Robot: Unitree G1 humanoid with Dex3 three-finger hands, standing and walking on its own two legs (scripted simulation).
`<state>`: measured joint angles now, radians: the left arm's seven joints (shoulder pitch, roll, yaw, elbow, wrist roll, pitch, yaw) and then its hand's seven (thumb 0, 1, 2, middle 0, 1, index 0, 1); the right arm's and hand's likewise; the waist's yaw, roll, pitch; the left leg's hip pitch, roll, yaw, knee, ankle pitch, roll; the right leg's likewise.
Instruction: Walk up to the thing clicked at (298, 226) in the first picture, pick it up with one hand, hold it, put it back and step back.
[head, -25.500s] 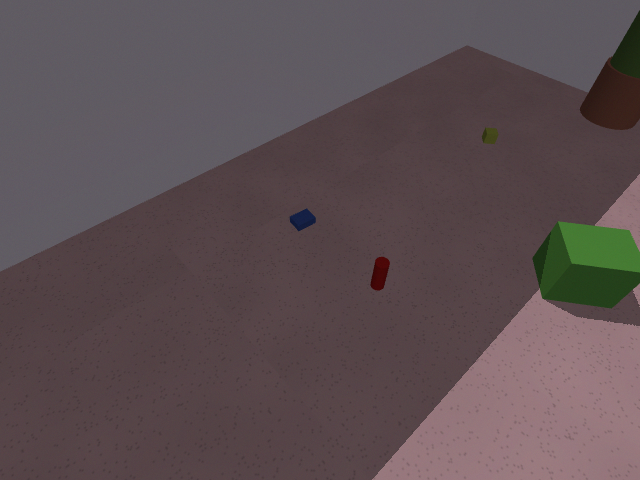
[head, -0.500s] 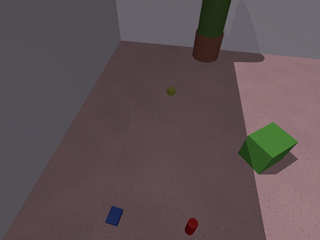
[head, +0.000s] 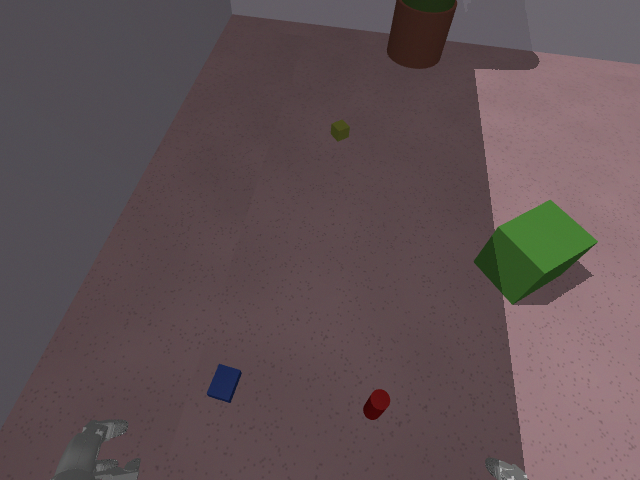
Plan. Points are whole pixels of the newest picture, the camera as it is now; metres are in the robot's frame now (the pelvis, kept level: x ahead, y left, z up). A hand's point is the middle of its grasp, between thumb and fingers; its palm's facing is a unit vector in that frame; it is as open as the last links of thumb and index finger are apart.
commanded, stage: rise first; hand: left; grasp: from above
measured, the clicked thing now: (224, 383) +0.43 +0.24 -0.75
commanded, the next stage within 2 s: none
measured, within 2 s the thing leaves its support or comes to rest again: neither
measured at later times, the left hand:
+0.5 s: hand out of the picture +0.14 +0.27 -0.23, palm faces -0.02 -0.81 -0.59, open 13.9 cm
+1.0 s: hand (173, 421) +0.27 +0.29 -0.44, palm faces -0.05 -0.40 -0.92, open 14.1 cm
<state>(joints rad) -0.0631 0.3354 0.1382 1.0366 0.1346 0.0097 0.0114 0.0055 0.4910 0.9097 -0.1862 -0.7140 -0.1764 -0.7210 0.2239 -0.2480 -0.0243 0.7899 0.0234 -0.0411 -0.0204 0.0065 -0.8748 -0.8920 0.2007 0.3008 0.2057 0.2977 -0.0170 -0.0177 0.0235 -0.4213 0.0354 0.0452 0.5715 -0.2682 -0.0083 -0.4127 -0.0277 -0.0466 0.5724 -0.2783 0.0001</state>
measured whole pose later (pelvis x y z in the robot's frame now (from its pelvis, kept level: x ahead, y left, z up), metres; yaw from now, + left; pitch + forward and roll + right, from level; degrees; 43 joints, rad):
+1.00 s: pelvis -0.07 -0.01 -0.27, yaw -2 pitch +35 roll -2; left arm -0.81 0.38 0.35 1.38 0.48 0.44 0.80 0.00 -0.55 1.03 -0.09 -1.05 -0.07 -1.07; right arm 0.03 -0.25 0.01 0.81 -0.14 -0.16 0.12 0.01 -0.91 -0.90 0.20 0.30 0.21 0.30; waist -0.11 -0.02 -0.17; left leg -1.85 0.08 -0.05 1.86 -0.63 -0.03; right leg -1.82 -0.03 -0.08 1.84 -0.64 -0.03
